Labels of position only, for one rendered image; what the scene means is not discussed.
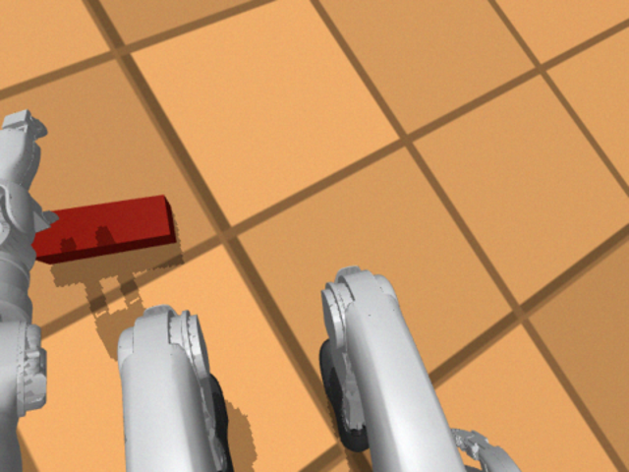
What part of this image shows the left robot hand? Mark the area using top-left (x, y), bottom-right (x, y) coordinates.
top-left (0, 109), bottom-right (59, 233)

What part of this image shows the left robot foot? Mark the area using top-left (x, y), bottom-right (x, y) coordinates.
top-left (209, 374), bottom-right (234, 472)

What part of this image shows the carton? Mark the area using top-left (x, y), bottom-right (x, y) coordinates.
top-left (31, 195), bottom-right (177, 265)

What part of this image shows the right robot hand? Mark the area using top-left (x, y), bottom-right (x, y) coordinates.
top-left (450, 428), bottom-right (522, 472)

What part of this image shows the left robot arm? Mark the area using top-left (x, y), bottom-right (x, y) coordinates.
top-left (0, 179), bottom-right (47, 472)

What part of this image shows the right robot foot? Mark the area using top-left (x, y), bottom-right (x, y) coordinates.
top-left (319, 338), bottom-right (370, 452)

